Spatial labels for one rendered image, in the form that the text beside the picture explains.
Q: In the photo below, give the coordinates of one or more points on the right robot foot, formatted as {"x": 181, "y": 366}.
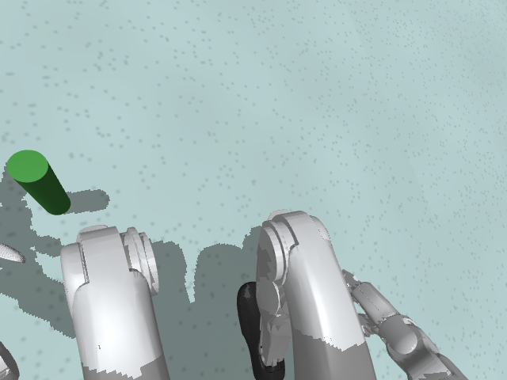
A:
{"x": 249, "y": 319}

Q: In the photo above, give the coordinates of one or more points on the left robot hand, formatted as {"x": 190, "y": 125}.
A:
{"x": 10, "y": 254}

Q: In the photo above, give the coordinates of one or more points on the can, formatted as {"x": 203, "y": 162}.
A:
{"x": 31, "y": 170}

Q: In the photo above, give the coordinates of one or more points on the right robot arm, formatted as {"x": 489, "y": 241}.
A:
{"x": 414, "y": 352}

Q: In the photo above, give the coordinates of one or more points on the left robot arm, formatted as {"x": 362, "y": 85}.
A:
{"x": 8, "y": 366}

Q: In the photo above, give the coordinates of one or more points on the right robot hand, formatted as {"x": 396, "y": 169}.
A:
{"x": 377, "y": 309}

